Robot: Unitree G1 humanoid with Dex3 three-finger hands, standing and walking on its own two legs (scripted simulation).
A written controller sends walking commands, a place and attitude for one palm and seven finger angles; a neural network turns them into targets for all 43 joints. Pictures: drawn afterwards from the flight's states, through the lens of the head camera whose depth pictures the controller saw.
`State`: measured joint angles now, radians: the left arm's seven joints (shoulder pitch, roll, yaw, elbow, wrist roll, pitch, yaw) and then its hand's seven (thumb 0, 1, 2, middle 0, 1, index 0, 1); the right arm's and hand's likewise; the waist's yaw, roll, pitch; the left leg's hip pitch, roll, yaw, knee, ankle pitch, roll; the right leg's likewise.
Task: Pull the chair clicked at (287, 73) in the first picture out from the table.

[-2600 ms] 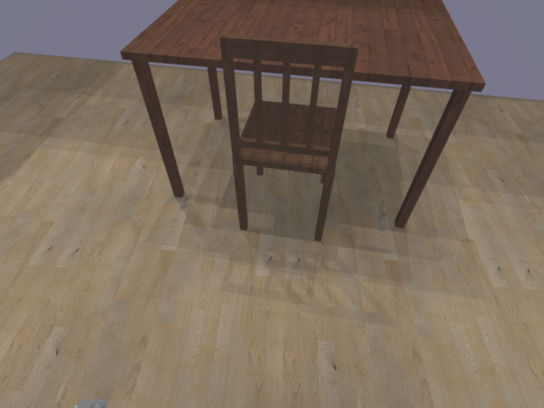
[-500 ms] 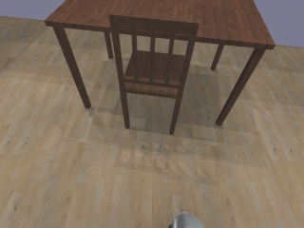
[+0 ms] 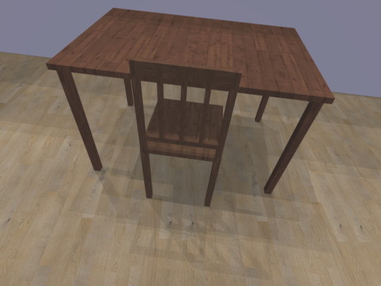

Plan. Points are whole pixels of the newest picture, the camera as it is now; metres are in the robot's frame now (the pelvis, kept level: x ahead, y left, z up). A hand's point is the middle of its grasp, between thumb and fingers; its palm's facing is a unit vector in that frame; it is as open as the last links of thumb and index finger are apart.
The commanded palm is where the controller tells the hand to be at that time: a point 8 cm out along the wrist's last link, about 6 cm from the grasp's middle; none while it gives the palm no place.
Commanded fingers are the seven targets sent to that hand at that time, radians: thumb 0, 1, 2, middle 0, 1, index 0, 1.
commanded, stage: take the last steps up to it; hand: left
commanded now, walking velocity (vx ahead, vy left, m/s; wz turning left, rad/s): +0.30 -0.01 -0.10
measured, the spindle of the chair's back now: (182, 112) +0.76 +0.07 -0.09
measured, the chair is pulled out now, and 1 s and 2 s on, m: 0.00 0.00 0.00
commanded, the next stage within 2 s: come to a stop and stand still in 0.74 s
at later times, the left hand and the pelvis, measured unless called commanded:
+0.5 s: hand out of the picture +0.08 +0.12 -0.17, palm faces +0.08 -0.99 -0.13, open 7.4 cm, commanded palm none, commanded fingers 0.00 0.90 0.90 -0.20 -0.30 -0.20 -0.30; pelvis +0.14 -0.02 +0.01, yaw -1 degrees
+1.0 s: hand (136, 214) +0.35 +0.17 -0.17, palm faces +0.00 -0.97 -0.22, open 7.3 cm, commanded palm none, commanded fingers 0.00 0.90 0.90 -0.20 -0.30 -0.20 -0.30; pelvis +0.29 -0.01 +0.00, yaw -2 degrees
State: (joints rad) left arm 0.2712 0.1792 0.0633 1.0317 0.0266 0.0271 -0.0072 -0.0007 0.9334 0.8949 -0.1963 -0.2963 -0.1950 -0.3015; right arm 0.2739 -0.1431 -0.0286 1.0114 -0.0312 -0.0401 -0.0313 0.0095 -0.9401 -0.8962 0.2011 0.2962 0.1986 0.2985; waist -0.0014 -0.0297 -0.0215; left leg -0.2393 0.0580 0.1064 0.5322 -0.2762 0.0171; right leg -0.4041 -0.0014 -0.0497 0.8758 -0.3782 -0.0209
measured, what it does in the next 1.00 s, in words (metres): walks ahead: right foot, then left foot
